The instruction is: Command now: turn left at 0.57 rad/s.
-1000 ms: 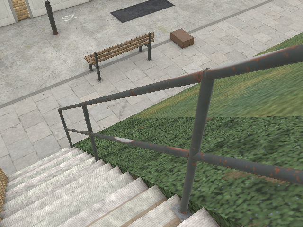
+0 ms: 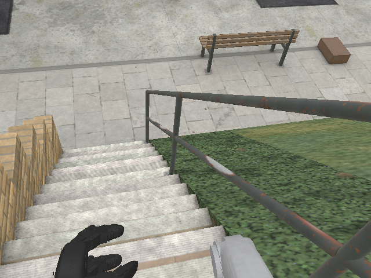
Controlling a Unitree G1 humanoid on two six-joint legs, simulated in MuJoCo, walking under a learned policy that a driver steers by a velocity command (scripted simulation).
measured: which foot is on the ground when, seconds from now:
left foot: down 0.00-0.34, up 0.36-0.76, down 0.78-1.00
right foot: up 0.00-0.30, down 0.32-0.80, up 0.82-1.00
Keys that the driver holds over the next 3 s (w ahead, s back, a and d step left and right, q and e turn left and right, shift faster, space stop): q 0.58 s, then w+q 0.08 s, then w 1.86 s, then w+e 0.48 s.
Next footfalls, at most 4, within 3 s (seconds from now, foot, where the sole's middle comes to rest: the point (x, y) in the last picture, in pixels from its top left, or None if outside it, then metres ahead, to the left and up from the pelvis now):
0.32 right None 0.13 -0.18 -0.76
0.78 left None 0.08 0.08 -0.76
1.26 right None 0.33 -0.05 -0.97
1.74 left None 0.50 0.29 -1.18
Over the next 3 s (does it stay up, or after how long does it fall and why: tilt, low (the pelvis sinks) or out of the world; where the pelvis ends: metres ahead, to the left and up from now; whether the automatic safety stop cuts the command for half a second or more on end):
stays up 1.02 0.38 -0.91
